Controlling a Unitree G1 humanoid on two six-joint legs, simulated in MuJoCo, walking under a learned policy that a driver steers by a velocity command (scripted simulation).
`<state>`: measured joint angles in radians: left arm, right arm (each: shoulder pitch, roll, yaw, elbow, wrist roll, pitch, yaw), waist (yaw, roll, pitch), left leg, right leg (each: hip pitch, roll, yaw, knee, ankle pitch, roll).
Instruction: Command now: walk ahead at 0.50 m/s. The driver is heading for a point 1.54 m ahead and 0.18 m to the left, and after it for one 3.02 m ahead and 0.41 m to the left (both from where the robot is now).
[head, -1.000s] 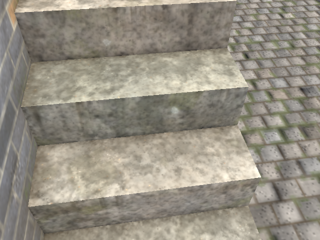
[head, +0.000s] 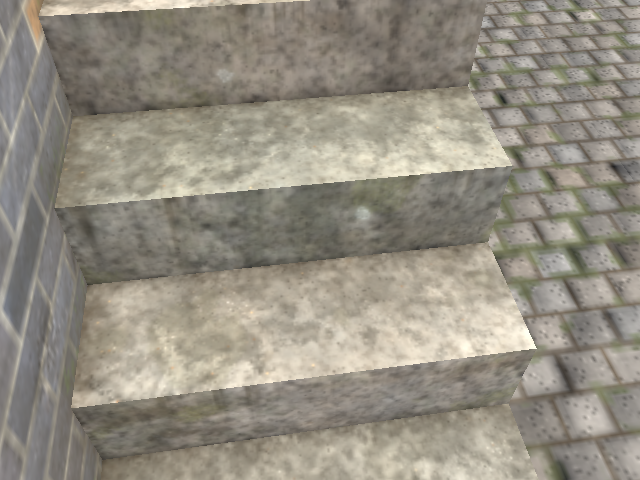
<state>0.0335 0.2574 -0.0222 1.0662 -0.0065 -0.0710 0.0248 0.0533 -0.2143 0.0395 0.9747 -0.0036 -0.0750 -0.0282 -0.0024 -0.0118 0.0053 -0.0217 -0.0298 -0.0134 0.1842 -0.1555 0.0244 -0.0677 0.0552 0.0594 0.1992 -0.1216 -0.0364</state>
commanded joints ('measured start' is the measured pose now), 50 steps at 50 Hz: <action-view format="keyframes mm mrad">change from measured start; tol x2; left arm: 1 -78 110 16 -55 0 -13 0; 50 -97 157 3 -67 1 -10 -6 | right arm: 1 -77 -110 -16 -56 1 -16 -4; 50 -95 -153 10 -35 4 -14 0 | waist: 1 -2 18 -72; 50 -5 18 -104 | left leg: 1 1 143 -108 -27 116 -18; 36 13 151 -114 -33 196 -21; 40 23 159 -101 -20 252 -19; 50 19 155 -113 -29 228 -16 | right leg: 1 25 -159 110 -7 203 -16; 36 64 -181 110 -12 291 -11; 40 84 -192 105 2 356 -11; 50 74 -190 99 -7 317 -5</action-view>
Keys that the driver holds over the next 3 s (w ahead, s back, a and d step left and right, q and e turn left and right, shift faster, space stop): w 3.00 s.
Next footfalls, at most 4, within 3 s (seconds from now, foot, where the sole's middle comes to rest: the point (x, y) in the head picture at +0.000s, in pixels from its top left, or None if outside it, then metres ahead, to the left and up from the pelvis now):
none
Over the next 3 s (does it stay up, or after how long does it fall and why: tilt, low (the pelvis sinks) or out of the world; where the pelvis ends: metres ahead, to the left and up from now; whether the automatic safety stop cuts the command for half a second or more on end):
stays up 0.01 0.02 0.00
